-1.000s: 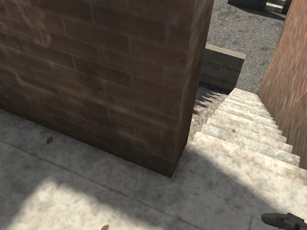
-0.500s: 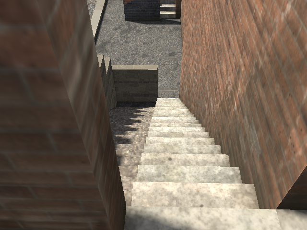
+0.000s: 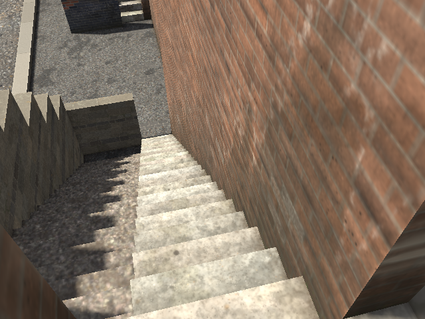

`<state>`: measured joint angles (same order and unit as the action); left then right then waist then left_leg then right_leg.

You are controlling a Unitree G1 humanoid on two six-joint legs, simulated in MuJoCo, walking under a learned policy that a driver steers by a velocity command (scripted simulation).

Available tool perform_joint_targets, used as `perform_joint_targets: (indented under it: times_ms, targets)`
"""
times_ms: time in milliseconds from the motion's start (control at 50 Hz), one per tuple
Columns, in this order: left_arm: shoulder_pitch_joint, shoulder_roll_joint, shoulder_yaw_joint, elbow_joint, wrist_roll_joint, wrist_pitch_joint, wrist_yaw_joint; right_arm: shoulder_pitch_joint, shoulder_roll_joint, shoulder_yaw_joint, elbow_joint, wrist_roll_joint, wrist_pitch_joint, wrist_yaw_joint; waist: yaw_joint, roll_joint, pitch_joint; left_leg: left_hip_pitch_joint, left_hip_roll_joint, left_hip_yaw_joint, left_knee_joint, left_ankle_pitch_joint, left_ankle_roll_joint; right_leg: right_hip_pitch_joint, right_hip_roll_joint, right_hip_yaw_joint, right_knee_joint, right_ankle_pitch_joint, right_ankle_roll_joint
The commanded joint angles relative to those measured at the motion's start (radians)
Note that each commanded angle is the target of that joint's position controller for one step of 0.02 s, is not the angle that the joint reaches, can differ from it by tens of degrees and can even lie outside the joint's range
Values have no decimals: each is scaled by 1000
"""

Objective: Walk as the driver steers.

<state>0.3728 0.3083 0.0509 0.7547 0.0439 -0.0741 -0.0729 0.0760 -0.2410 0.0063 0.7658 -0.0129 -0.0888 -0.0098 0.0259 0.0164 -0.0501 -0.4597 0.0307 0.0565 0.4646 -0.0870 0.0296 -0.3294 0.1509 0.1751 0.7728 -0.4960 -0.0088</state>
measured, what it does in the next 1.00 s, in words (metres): steps on the spot: right foot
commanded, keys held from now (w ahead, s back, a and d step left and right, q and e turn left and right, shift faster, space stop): no key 0.76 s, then w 0.24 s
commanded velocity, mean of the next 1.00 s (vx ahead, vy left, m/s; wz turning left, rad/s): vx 0.08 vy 0.00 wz -0.10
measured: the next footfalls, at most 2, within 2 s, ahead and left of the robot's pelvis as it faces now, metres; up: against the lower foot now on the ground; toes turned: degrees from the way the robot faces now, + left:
right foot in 0.18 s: +0.03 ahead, -0.14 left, +0.00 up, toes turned -2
right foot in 1.28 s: +0.22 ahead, -0.16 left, +0.00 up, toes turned -5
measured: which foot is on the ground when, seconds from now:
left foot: down 0.00-1.00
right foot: up 0.00-0.16, down 0.18-1.00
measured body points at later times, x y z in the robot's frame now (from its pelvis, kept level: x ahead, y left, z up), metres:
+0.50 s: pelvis +0.05 -0.02 +0.00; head +0.07 -0.03 +0.44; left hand +0.11 +0.22 -0.13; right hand +0.20 -0.29 -0.11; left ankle +0.08 +0.12 -0.73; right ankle -0.01 -0.14 -0.73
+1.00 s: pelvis +0.08 +0.00 +0.00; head +0.09 +0.00 +0.45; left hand +0.11 +0.22 -0.15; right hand +0.18 -0.28 -0.12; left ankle +0.09 +0.11 -0.73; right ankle -0.01 -0.14 -0.73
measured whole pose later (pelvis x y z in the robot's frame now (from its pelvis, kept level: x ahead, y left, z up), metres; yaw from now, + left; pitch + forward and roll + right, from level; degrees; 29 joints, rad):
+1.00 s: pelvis +0.08 +0.00 +0.00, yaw -6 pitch -1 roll +1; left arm 0.42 0.16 -0.03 0.87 0.09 -0.09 0.03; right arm 0.21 -0.27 -0.04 0.81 -0.01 -0.10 0.01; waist 0.01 -0.02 0.04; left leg -0.22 0.02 0.12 0.55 -0.28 0.02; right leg -0.12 -0.04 0.08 0.56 -0.43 -0.02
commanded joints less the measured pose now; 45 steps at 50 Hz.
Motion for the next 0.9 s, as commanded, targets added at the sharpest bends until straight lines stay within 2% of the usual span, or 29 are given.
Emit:
perform_joint_targets:
  times_ms: [20, 40, 60, 80, 100, 120, 140, 160, 180, 200, 220, 240, 280, 300, 320, 340, 380, 400, 440, 480, 500, 520, 760, 780, 820, 840, 860, 900]
  targets:
    - [-21, 100, 18, -91, 3, 21, 48, 131, -161, -72, -22, -13, -11, -5, -92, -27, -179, 478, 376, -424, -159, 264, 281, -357, -122, -25, 483, -208, 121]
    - [38, 81, 8, -83, 3, 32, 59, -25, -77, -41, -75, -3, -10, 10, -31, -11, -181, 379, 337, -347, -188, 117, 221, -307, -170, -4, 483, -137, 163]
    - [69, -5, -26, -60, 3, 31, 52, -126, 13, -5, -101, 35, -17, 30, 3, 9, -124, 259, 272, -262, -211, -4, 174, -242, -213, 6, 435, -101, 182]
    - [135, -26, -41, -33, 0, 25, 25, -224, 37, 14, -128, 42, -21, 54, 50, -4, -103, 75, 198, -156, -210, -60, 108, -72, -239, -36, 400, -26, 200]
    - [203, -33, -40, 1, -13, 23, -11, -262, -9, 4, -119, 36, -22, 72, 78, -3, -77, -33, 113, -48, -194, -93, 54, 33, -236, -101, 272, 21, 215]
    - [213, -58, -50, 8, -21, 15, -47, -239, -78, -17, -82, 23, -13, 82, 77, -9, -49, -44, 61, 7, -159, -155, 19, 58, -235, -146, 85, 83, 229]
    - [230, -82, -65, 21, -43, 2, -78, -215, -95, -25, -43, 35, 3, 99, 77, -57, -19, -28, 46, 15, -89, -208, -8, 100, -231, -174, -124, 244, 222]
    - [232, -71, -65, 29, -49, -15, -86, -144, -102, -30, 5, 38, 16, 120, 55, -45, 2, -15, 57, -21, -34, -178, -27, 128, -211, -171, -199, 301, 204]
    - [225, 11, -42, 2, -51, -32, -73, -67, -93, -36, 37, 34, 29, 134, 34, -41, -19, 67, 114, -90, 8, -137, -36, 101, -217, -126, -197, 359, 160]
    - [121, 96, -23, -58, -64, -47, -59, 9, -103, -49, 49, 41, 26, 121, -48, -86, -21, 207, 94, -53, 63, -125, -35, -66, -242, -63, -258, 409, 75]
    - [3, 172, 6, -99, -72, -56, -49, 26, -149, -70, 25, 37, 10, 88, -104, -122, 7, 242, 52, 39, 98, -101, -42, -130, -276, -10, -283, 387, -18]
    - [-92, 181, 15, -112, -63, -47, -40, -33, -155, -66, 6, 39, -2, 69, -91, -119, 37, 278, 27, 83, 122, -95, -47, -207, -297, 52, -346, 265, -51]
    - [-124, 76, -12, -105, -60, -34, -28, -69, -122, -59, -9, 45, -2, 63, -66, -83, 48, 282, 53, 38, 71, 0, -53, -156, -283, 50, -345, 210, -24]
    - [-102, 66, -11, -83, -58, -27, -30, -64, -117, -57, -5, 55, 2, 68, -50, -69, 46, 261, 54, 21, 35, 69, -58, -91, -260, 26, -313, 236, -2]
    - [-37, 57, -9, -56, -52, -25, -31, -65, -118, -53, 3, 59, 6, 78, -16, -44, 24, 258, 51, 17, 36, 128, -44, -33, -238, -10, -287, 283, 18]
    - [-10, 83, -2, -32, -44, -19, -30, -57, -124, -55, 9, 50, 8, 82, -13, -51, 14, 267, 42, 29, 45, 173, -35, -2, -222, -40, -268, 336, 25]
    - [5, 84, -1, -12, -34, -13, -28, -69, -123, -58, 11, 40, 13, 82, -9, -57, -5, 282, 37, 49, 69, 188, -43, 24, -221, -56, -266, 427, 22]
    - [-5, 80, -1, -5, -36, -12, -29, -72, -122, -59, 11, 38, 17, 81, -18, -54, -12, 297, 36, 55, 73, 178, -47, 18, -225, -52, -271, 448, 18]
    - [-35, 75, -1, 4, -53, -19, -40, -50, -133, -69, 12, 43, 26, 72, -37, -60, -25, 307, 47, 56, 79, 152, -62, 24, -237, -37, -276, 474, 16]
    - [-33, 77, -1, 16, -58, -19, -44, -29, -139, -72, 26, 45, 26, 70, -38, -45, -20, 297, 52, 56, 75, 125, -68, 33, -234, -31, -282, 458, 12]
    - [-35, 83, 0, 21, -57, -18, -44, -25, -138, -72, 30, 44, 26, 69, -38, -50, -14, 291, 53, 55, 71, 121, -70, 39, -232, -33, -285, 453, 10]
    - [-27, 98, 8, 23, -64, -25, -42, -32, -147, -74, 16, 45, 27, 68, -39, -54, -15, 292, 57, 50, 80, 106, -74, 36, -230, -36, -284, 431, 0]
    - [-46, 89, 9, 53, -61, -29, -38, 21, -164, -71, 41, 38, 35, 67, -45, -44, 34, 274, 67, 50, 48, 64, -86, 58, -213, -42, -323, 363, -12]
    - [-28, 92, 11, 65, -58, -26, -35, 38, -164, -72, 47, 34, 40, 65, -42, -54, 43, 272, 61, 57, 42, -26, -88, 54, -222, -28, -356, 254, -26]
    - [12, 155, 38, 88, -32, -22, -16, 34, -185, -87, 31, 12, 45, 45, -15, -112, 117, 193, 24, 91, 75, -303, -86, 39, -275, 66, -461, -142, -119]
    - [17, 171, 46, 92, -25, -25, -2, 13, -167, -84, 13, 7, 41, 36, 2, -154, 159, 106, 15, 89, 94, -341, -81, 72, -328, 149, -505, -254, -172]
    - [16, 158, 41, 93, -26, -30, 14, -14, -142, -77, -7, 8, 31, 28, 16, -178, 181, 39, 14, 80, 106, -318, -69, 129, -375, 218, -530, -280, -211]
    - [-11, 113, 17, 94, -26, -34, 37, -13, -93, -61, -32, 8, 3, 18, 4, -170, 185, 43, 13, 60, 102, -250, -35, 183, -423, 267, -526, -213, -241]
Keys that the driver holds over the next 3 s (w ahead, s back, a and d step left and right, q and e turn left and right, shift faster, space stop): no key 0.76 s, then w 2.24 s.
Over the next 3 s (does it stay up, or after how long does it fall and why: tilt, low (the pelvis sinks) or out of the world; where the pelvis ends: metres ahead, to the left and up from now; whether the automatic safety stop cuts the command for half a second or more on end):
stays up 0.32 -0.12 0.01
